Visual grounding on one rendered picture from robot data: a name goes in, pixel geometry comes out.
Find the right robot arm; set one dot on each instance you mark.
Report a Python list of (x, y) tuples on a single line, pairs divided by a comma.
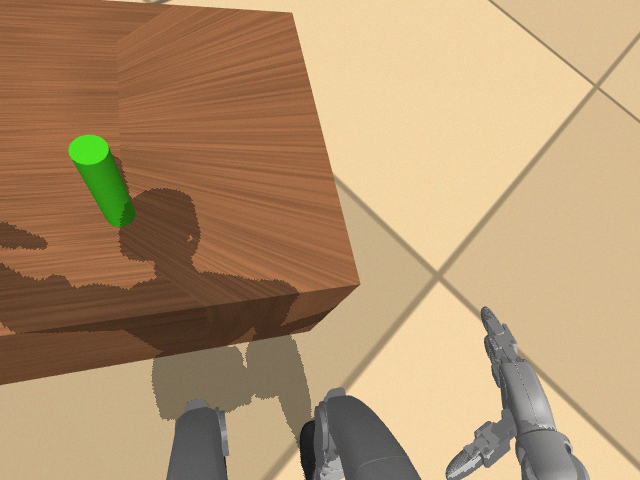
[(547, 455)]

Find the right robot foot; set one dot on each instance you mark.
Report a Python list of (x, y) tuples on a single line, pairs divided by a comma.
[(307, 449)]

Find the can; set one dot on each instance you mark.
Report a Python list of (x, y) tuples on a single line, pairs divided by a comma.
[(94, 161)]

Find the right robot hand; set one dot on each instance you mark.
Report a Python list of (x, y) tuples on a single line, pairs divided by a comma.
[(524, 402)]

